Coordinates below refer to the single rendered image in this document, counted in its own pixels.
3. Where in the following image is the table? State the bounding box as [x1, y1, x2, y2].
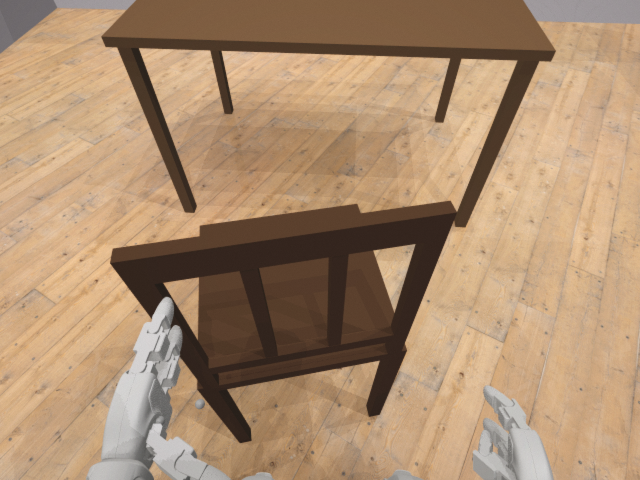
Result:
[101, 0, 556, 227]

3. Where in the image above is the chair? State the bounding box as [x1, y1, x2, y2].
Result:
[110, 201, 457, 443]

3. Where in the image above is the robot right hand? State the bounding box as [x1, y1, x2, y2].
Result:
[473, 385, 554, 480]

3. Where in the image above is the robot left forearm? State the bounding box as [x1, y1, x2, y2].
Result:
[86, 458, 154, 480]

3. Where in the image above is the robot left hand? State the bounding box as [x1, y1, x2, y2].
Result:
[101, 297, 231, 480]

